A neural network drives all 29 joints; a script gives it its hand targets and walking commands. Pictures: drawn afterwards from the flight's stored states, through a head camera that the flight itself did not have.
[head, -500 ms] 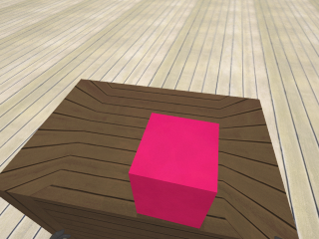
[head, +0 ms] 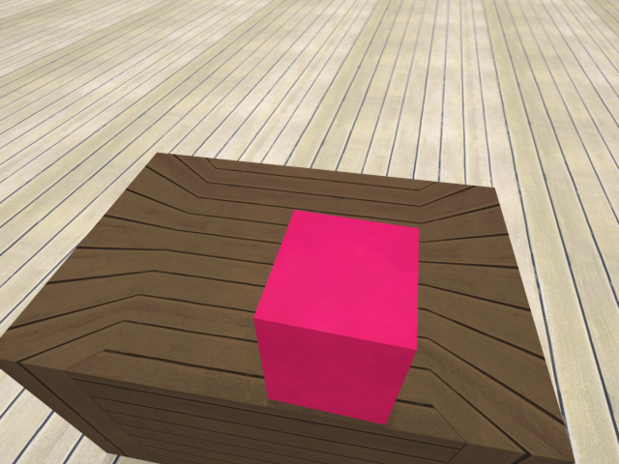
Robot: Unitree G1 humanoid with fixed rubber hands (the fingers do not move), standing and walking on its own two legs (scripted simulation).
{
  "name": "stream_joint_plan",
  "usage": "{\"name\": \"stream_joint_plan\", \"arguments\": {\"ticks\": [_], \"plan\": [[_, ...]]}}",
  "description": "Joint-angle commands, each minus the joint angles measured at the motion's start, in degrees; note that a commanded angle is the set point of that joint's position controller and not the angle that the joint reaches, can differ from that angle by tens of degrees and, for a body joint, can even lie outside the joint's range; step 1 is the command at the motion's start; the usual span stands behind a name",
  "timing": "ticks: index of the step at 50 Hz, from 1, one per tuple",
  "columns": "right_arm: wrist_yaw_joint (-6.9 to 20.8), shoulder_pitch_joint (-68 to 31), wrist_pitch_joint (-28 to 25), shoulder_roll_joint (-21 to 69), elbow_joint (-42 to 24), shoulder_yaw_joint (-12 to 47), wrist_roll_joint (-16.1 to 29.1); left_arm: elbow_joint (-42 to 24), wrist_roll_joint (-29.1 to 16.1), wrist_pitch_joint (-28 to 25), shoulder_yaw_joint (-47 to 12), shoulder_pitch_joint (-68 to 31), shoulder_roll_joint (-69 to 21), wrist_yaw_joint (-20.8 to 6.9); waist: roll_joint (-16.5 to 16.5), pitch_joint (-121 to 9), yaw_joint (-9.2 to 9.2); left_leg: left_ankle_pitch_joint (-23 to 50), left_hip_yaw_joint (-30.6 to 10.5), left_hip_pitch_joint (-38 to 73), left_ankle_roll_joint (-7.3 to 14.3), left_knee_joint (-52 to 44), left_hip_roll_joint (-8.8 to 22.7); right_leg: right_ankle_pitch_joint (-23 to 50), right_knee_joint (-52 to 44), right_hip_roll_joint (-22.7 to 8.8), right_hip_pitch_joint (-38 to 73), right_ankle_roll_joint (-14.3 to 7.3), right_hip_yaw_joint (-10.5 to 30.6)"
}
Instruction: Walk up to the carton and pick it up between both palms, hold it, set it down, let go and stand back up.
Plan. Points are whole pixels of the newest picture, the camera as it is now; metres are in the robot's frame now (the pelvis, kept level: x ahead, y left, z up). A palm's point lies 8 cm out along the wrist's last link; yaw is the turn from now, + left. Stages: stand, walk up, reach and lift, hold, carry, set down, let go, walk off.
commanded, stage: stand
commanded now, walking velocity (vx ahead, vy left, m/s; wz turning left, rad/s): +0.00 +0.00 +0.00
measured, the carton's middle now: (339, 317) +0.38 -0.02 -0.05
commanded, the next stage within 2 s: none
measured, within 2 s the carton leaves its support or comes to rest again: neither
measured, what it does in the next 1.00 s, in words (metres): stands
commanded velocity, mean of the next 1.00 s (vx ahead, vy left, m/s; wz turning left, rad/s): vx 0.00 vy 0.00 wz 0.00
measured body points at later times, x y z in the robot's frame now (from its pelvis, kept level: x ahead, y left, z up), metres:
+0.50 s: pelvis -0.01 -0.01 +0.00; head +0.00 -0.01 +0.45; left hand +0.07 +0.30 -0.12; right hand +0.07 -0.31 -0.12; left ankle +0.00 +0.14 -0.74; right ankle +0.04 -0.14 -0.74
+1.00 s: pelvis +0.00 -0.01 +0.00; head +0.01 -0.02 +0.45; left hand +0.11 +0.29 -0.11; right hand +0.08 -0.32 -0.12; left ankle +0.00 +0.14 -0.74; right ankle +0.04 -0.14 -0.74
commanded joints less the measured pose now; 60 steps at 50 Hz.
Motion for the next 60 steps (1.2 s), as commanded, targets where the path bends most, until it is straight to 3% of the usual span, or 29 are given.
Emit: {"name": "stream_joint_plan", "arguments": {"ticks": [1,3,4,7,11,14,15,16,19,20,23,25,26,27,28,31,34,36,39,41,47,50,52,54,55,57,58,59,60], "plan": [[0.0,-2.8,-1.2,-11.1,-3.6,-2.3,0.0,-2.5,0.1,-0.8,2.5,-2.2,10.5,1.0,1.4,-3.5,0.09,-1.8,-3.1,-3.1,2.9,-7.7,4.2,0.9,-4.8,-4.2,3.3,-3.4,4.0],[-0.2,-2.6,-1.5,-12.5,-2.6,-2.5,0.0,-2.7,-0.5,-0.7,2.1,-4.5,10.3,1.1,1.0,-0.8,-1.64,0.6,-3.7,-2.6,3.0,-6.4,4.4,0.8,-5.3,-4.1,-0.6,-3.2,4.7],[0.1,-3.5,-1.1,-10.4,-2.8,-2.7,-0.4,-1.9,-0.1,-1.1,2.5,-2.7,11.8,1.2,-1.5,-2.8,-0.22,-1.3,-3.7,-1.6,3.1,-7.6,5.5,0.0,-4.8,-4.5,1.3,-3.5,4.4],[-0.2,-3.5,-1.4,-11.0,-2.8,-2.5,-0.1,-1.2,0.3,-0.8,2.5,-2.6,11.0,0.4,2.8,-1.4,0.11,-3.3,-2.9,-4.9,2.9,-8.9,4.6,0.5,-5.0,-3.8,2.5,-2.7,3.9],[-0.2,-3.9,-1.0,-11.0,-1.4,-2.1,0.5,-0.1,0.2,-1.1,1.7,0.6,9.5,0.2,-0.4,-1.2,0.78,-5.8,-3.7,-4.8,3.2,-9.7,4.4,-3.1,-5.9,-3.7,2.9,-2.9,3.6],[-1.0,-4.7,-1.0,-11.1,-1.5,-1.9,-0.4,1.5,-0.2,-0.6,2.2,-0.2,11.3,0.7,6.2,1.8,1.42,-3.5,-3.9,-4.5,3.2,-9.0,5.1,-2.1,-7.0,-5.1,-0.9,-3.4,5.8],[-1.1,-4.3,-0.8,-11.9,-0.7,-2.5,0.2,2.0,0.1,-0.7,2.2,-0.2,11.0,1.0,1.1,2.6,-0.03,-2.6,-4.9,-3.7,3.1,-9.4,5.2,-1.9,-7.1,-4.5,-1.1,-3.0,4.2],[-0.3,-3.1,-0.9,-11.4,-0.5,-2.7,0.6,1.6,0.1,-1.2,2.4,0.5,11.1,0.5,1.4,-0.6,1.06,-4.7,-4.2,-4.3,2.7,-8.2,3.9,-4.5,-7.4,-4.2,0.5,-3.2,4.0],[-0.6,0.7,-0.2,-11.1,1.1,-1.9,0.7,1.3,-0.5,-0.3,2.1,-2.7,11.0,0.1,-2.0,1.5,-0.27,-5.6,-1.8,-2.7,1.8,-6.1,3.2,-13.4,-10.8,-4.8,-4.7,-3.6,7.0],[-0.3,0.7,-0.5,-10.8,0.2,-2.5,0.3,1.7,-0.6,-0.6,2.7,-0.9,12.7,0.6,-0.4,2.1,-1.32,-4.6,-2.5,-1.2,2.4,-6.7,4.7,-11.5,-9.7,-5.2,-5.5,-3.6,7.4],[-0.3,-1.8,-0.9,-11.5,-0.4,-1.7,0.8,1.1,-0.2,-0.9,2.6,-2.4,12.5,0.2,-1.1,0.3,0.14,-5.6,-3.4,-4.7,3.2,-8.3,5.0,-6.3,-8.7,-4.5,-1.8,-3.2,6.5],[-0.8,-4.2,-1.3,-12.7,-1.5,-1.9,1.3,1.4,0.0,-0.6,1.8,-1.9,9.6,0.0,5.0,-2.0,0.08,-5.5,-3.4,-6.1,3.7,-8.8,4.8,-1.1,-6.5,-4.2,1.0,-2.8,4.9],[-0.3,-5.5,-1.6,-12.4,-0.9,-2.4,0.4,2.4,-0.2,-0.6,2.1,-1.7,11.6,0.5,2.1,-4.2,1.59,-4.5,-4.4,-4.5,3.2,-9.7,4.5,-1.2,-5.2,-4.1,3.7,-3.6,4.3],[-0.2,-2.7,-1.1,-12.7,0.3,-1.9,1.0,2.6,0.4,-0.3,1.8,-0.9,11.3,0.5,-3.2,-7.3,0.59,-2.3,-3.9,-1.5,2.8,-8.7,6.5,0.2,-4.7,-4.6,3.6,-3.4,3.4],[-0.5,-2.3,-1.5,-13.8,0.5,-2.5,1.2,1.6,-0.2,-0.5,1.8,-1.5,9.2,-0.1,-3.9,-0.4,1.15,-2.2,-4.6,-6.1,3.2,-8.5,5.8,3.5,-5.3,-4.5,1.2,-2.9,4.0],[-1.0,-1.6,-1.3,-13.0,1.0,-1.7,0.5,3.3,-0.5,-0.8,2.1,-1.7,11.5,0.6,3.5,-3.1,0.27,0.8,-3.4,-1.8,2.5,-9.1,5.3,3.3,-5.7,-5.0,0.8,-3.5,5.2],[-0.9,-1.1,-1.1,-11.3,1.6,-1.1,0.3,3.7,0.0,-0.8,1.7,-2.9,11.1,1.2,4.0,-1.9,-0.72,5.1,-1.7,-2.1,1.5,-8.0,5.3,6.9,-5.1,-4.4,2.4,-3.0,4.9],[-1.2,-2.9,-0.6,-12.1,1.8,-1.6,0.4,3.8,-0.7,-0.7,2.8,-0.7,12.1,0.8,2.4,-2.5,0.77,3.7,-2.5,-2.2,1.9,-7.7,5.9,3.5,-5.7,-3.8,2.1,-2.6,4.1],[-1.1,-1.9,-1.3,-11.8,1.5,-1.6,1.5,4.2,0.0,-0.7,2.5,-3.3,11.0,0.2,-2.2,-3.6,-1.34,2.1,-3.1,-1.5,2.6,-6.3,6.0,6.9,-6.5,-4.7,1.6,-2.9,5.3],[-1.8,-2.1,-1.0,-12.5,2.0,-1.6,0.4,4.5,-0.7,-0.3,2.2,-3.3,9.7,0.8,0.1,1.9,0.53,1.8,-3.5,-3.3,3.6,-8.9,7.1,3.0,-7.0,-5.4,-0.3,-3.9,5.6],[-1.1,-2.3,-1.4,-13.1,2.3,-1.6,0.7,4.5,-0.2,-0.6,3.1,-3.4,11.8,0.9,0.2,-3.9,-0.36,4.7,-3.5,-2.1,2.9,-8.1,6.4,6.5,-5.9,-5.1,4.3,-3.8,4.9],[-1.2,0.3,-0.8,-13.4,4.3,-1.4,1.4,4.3,-0.3,-0.1,1.7,-2.7,9.0,-0.1,2.0,-0.5,-0.06,-1.1,-2.0,-2.6,2.5,-8.1,5.4,3.0,-7.9,-4.8,0.9,-3.3,5.5],[-1.2,0.4,-0.1,-12.1,4.5,-1.1,1.7,4.4,-0.1,0.3,2.3,-3.3,12.3,0.0,-4.9,-3.1,-0.72,-1.7,-1.7,-0.5,2.3,-8.2,5.5,-0.5,-7.9,-3.8,1.0,-2.9,4.6],[-1.4,-4.0,-0.3,-11.7,3.7,-1.0,0.8,4.7,-0.4,-0.1,2.3,-4.4,10.6,0.8,0.2,0.1,-0.34,-3.5,-1.9,-3.5,2.4,-8.8,6.1,-1.2,-9.0,-4.2,0.8,-2.6,4.7],[-0.7,-0.4,-0.7,-12.8,3.7,-1.5,1.4,4.6,-0.8,-0.5,2.6,-4.2,11.8,1.1,-1.4,-2.4,-1.16,0.0,-2.8,-1.4,2.2,-8.8,5.8,-2.1,-7.8,-4.9,0.8,-3.0,6.6],[-1.2,-1.7,-0.8,-13.3,4.0,-1.8,0.6,4.8,-0.3,0.0,2.2,-4.2,10.2,1.1,2.2,0.9,-0.05,-1.4,-1.8,-1.7,2.4,-8.1,5.9,-2.3,-9.8,-4.7,-1.1,-3.7,6.6],[-0.6,-1.9,-0.8,-12.7,3.1,-1.7,0.7,3.8,-0.7,-0.2,2.4,-4.2,11.7,0.8,2.8,-4.9,-1.40,1.2,-1.9,-0.8,2.5,-8.3,5.3,1.1,-7.0,-4.1,3.6,-3.2,5.1],[-1.3,-0.9,-0.7,-11.8,3.9,-1.6,0.3,4.4,-0.2,-0.1,2.9,-3.4,13.2,0.7,-1.1,-4.5,-0.67,1.5,-1.4,0.0,2.1,-7.7,5.9,1.4,-6.7,-4.2,3.5,-3.0,4.6],[-1.2,0.3,-0.8,-12.4,4.6,-1.6,1.3,4.7,-0.2,-0.5,2.1,-4.3,10.3,0.4,-1.0,-3.3,-1.51,0.3,-2.0,-0.4,2.3,-8.2,6.0,2.8,-7.9,-4.6,1.4,-2.6,5.2]]}}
